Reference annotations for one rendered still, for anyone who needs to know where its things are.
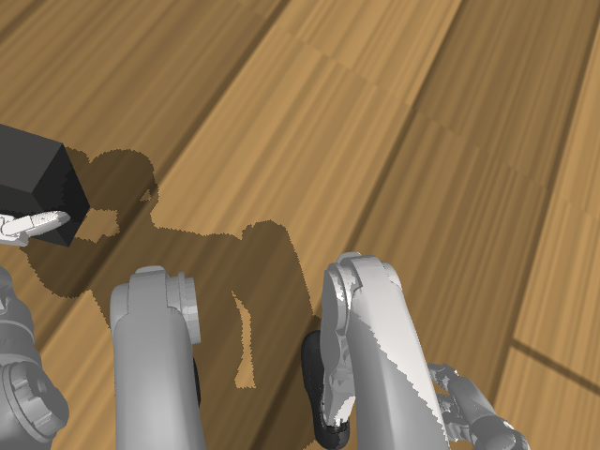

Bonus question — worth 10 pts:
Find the left robot hand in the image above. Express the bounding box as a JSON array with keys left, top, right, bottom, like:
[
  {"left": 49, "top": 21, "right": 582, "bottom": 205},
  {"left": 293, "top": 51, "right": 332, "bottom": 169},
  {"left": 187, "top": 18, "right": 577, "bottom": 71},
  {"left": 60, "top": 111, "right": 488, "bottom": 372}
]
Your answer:
[{"left": 0, "top": 211, "right": 70, "bottom": 247}]

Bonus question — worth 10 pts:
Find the right robot arm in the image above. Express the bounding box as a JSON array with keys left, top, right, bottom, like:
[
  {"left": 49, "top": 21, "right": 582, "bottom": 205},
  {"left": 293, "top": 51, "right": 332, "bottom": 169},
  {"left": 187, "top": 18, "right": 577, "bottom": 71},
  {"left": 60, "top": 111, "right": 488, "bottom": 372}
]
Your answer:
[{"left": 469, "top": 415, "right": 531, "bottom": 450}]

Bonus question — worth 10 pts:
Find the left robot arm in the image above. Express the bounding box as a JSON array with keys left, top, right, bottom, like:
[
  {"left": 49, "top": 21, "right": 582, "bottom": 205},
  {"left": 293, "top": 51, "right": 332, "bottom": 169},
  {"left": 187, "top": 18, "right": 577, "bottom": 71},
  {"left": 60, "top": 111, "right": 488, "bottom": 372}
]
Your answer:
[{"left": 0, "top": 266, "right": 69, "bottom": 450}]

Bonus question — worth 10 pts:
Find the right robot hand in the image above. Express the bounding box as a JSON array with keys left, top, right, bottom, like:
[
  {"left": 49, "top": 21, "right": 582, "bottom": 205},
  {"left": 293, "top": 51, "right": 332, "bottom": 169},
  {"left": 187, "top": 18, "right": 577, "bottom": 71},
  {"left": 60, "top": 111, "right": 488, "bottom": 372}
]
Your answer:
[{"left": 427, "top": 363, "right": 498, "bottom": 443}]

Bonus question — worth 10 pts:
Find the right robot foot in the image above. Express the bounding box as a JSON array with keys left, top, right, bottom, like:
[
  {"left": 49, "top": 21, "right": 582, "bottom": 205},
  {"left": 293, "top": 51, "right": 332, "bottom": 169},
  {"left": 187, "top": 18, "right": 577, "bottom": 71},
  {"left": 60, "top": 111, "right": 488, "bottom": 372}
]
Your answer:
[{"left": 301, "top": 330, "right": 350, "bottom": 450}]

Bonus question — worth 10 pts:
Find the carton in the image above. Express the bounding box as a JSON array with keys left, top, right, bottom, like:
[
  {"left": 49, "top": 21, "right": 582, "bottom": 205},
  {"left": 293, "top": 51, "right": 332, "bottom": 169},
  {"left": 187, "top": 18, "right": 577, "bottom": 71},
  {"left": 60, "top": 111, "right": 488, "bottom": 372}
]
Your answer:
[{"left": 0, "top": 124, "right": 90, "bottom": 248}]

